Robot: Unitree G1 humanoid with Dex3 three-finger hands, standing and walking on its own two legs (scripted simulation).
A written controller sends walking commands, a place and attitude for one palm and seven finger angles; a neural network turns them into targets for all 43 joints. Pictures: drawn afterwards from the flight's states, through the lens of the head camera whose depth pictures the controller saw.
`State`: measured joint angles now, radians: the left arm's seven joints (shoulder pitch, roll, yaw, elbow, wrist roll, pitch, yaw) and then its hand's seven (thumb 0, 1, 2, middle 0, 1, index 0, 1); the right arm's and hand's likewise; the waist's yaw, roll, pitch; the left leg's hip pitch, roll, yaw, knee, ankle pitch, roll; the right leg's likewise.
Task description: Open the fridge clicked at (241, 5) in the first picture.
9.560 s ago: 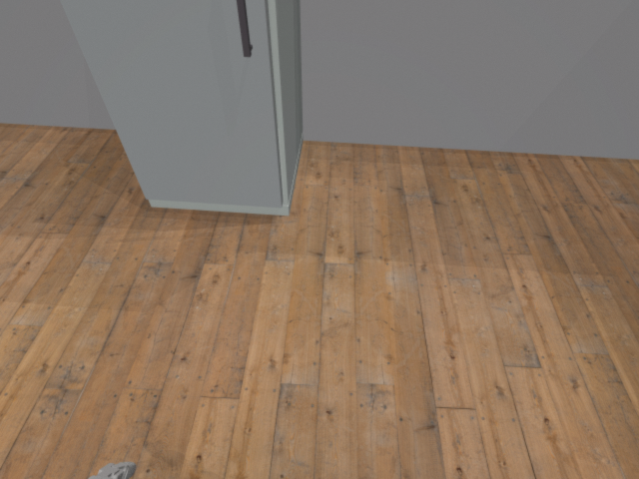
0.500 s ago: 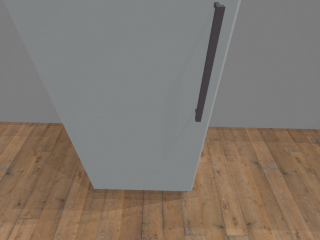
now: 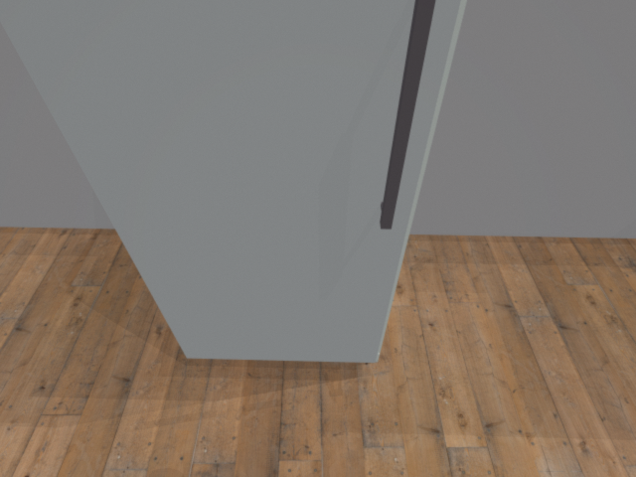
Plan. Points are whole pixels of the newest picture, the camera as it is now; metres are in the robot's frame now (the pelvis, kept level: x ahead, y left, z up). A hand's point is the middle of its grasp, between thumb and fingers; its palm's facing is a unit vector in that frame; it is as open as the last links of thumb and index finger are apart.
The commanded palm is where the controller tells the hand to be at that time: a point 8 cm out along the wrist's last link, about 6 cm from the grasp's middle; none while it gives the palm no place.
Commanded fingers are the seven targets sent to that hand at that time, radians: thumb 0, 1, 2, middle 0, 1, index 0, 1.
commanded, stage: look again from close up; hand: right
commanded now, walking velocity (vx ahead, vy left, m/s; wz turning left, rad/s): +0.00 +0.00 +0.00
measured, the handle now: (399, 129) +0.56 -0.09 +0.17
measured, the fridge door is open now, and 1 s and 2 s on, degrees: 0 0 0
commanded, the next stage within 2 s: none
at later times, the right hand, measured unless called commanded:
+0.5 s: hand out of the picture +0.01 -0.20 -0.17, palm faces -0.02 +0.97 -0.24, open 7.4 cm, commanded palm none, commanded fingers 0.00 -0.90 -0.90 0.20 0.30 0.20 0.30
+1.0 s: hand out of the picture +0.01 -0.20 -0.17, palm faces -0.03 +0.97 -0.24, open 7.4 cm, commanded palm none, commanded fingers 0.00 -0.90 -0.90 0.20 0.30 0.20 0.30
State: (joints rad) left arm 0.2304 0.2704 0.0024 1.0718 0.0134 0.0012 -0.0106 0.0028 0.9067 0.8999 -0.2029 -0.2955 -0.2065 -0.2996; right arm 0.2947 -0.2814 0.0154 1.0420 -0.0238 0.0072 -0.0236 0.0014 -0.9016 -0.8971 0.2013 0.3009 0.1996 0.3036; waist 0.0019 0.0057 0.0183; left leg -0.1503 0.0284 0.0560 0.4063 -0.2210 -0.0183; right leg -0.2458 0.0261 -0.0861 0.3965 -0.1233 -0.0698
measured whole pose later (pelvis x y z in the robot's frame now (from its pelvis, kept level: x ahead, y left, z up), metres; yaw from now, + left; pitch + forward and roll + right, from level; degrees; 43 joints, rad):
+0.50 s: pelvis +0.00 +0.00 +0.00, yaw +0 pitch -2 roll +1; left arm 0.21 0.22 0.01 1.10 0.01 0.00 0.00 0.00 0.91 0.90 -0.20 -0.30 -0.21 -0.30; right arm 0.30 -0.23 0.02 1.07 -0.03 0.00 -0.03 0.00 -0.90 -0.90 0.20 0.30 0.20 0.30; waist 0.00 0.01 0.02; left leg -0.13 0.03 0.05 0.38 -0.21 -0.03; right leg -0.22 0.03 -0.09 0.37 -0.12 -0.07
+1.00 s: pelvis +0.01 +0.00 +0.00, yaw +1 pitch -2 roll +1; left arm 0.23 0.23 0.01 1.12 0.01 0.00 0.00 0.00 0.91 0.90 -0.20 -0.30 -0.21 -0.30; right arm 0.30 -0.23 0.02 1.09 -0.02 0.00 -0.03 0.00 -0.90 -0.90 0.20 0.30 0.20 0.30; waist 0.00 0.01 0.02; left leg -0.12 0.03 0.05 0.37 -0.22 -0.02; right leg -0.21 0.03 -0.09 0.35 -0.12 -0.07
